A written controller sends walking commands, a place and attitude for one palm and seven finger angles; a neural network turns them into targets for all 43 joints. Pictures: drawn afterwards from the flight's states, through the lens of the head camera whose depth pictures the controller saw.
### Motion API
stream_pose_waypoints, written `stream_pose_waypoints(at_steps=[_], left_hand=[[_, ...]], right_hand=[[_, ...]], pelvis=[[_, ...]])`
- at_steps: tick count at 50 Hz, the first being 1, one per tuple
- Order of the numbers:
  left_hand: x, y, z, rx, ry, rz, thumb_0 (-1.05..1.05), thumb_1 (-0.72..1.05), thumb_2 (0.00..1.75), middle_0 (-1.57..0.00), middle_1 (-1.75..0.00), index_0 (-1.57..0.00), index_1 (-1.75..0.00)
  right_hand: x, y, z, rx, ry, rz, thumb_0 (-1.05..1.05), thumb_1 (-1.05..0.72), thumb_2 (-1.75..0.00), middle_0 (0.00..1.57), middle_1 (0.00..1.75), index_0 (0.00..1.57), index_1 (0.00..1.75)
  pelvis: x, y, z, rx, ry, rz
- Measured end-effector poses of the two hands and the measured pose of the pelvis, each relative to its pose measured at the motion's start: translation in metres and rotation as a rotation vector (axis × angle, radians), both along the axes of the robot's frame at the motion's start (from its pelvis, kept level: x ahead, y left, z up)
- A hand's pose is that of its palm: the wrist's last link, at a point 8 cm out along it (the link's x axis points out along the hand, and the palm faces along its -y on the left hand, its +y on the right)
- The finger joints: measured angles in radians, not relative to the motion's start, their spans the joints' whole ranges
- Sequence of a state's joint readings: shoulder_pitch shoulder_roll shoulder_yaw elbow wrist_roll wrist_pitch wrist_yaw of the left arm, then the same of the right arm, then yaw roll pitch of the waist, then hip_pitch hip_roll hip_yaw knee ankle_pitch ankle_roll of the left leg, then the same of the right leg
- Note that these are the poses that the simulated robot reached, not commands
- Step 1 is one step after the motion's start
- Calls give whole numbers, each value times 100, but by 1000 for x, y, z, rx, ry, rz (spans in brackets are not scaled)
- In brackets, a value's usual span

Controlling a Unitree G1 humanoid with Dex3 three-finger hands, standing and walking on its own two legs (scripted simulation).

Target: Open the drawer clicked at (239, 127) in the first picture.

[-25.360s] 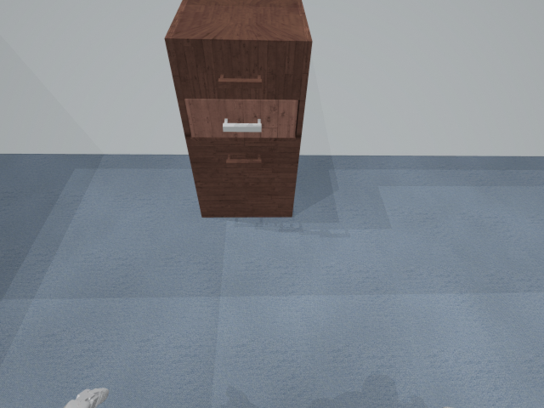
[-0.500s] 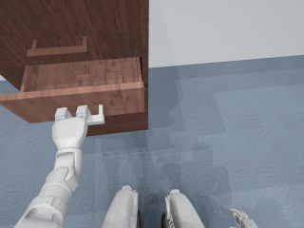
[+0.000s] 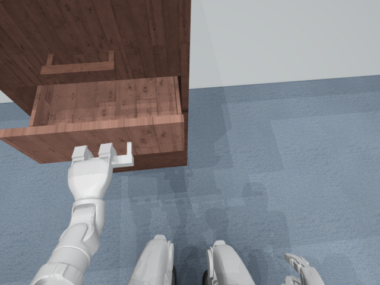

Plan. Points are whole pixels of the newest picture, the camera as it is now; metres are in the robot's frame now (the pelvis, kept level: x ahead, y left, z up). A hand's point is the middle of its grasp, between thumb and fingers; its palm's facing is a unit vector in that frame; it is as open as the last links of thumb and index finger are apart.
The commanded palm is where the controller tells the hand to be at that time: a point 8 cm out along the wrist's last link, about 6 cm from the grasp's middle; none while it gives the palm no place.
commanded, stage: pull the drawer open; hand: left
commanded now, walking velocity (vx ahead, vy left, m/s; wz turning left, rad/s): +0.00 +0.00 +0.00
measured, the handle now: (104, 155) +0.40 +0.23 -0.07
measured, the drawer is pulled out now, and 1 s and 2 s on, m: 0.13 0.17 0.20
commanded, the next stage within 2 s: none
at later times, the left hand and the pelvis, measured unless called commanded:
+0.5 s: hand (100, 189) +0.32 +0.23 -0.09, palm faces -0.06 -0.05 -1.00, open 5.8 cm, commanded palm +0.28 +0.22 -0.04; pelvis +0.00 +0.00 +0.00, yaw +0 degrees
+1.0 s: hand (99, 199) +0.30 +0.22 -0.09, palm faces -0.05 -0.06 -1.00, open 5.9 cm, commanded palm +0.26 +0.21 -0.04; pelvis +0.00 +0.00 +0.00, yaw +0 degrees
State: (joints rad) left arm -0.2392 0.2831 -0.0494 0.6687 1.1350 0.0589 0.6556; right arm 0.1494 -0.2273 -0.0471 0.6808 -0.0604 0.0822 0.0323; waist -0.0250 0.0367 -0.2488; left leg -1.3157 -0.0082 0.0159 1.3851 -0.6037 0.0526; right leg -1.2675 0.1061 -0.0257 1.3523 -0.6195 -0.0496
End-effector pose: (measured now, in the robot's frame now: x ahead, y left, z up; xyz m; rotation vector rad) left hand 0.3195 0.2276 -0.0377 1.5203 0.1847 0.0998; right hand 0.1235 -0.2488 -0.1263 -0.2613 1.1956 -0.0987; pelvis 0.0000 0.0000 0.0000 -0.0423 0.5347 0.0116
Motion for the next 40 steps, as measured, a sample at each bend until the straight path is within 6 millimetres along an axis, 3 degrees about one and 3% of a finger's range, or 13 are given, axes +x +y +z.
stream_pose_waypoints(at_steps=[40], left_hand=[[-29, -5, 1, -5, 13, 6, 2, 73, 76, -29, -132, -36, -129]], right_hand=[[23, 6, 5, 12, -58, 27, 1, -90, -90, 20, 30, 21, 30]], pelvis=[[3, 0, 1, 3, -11, -3]])
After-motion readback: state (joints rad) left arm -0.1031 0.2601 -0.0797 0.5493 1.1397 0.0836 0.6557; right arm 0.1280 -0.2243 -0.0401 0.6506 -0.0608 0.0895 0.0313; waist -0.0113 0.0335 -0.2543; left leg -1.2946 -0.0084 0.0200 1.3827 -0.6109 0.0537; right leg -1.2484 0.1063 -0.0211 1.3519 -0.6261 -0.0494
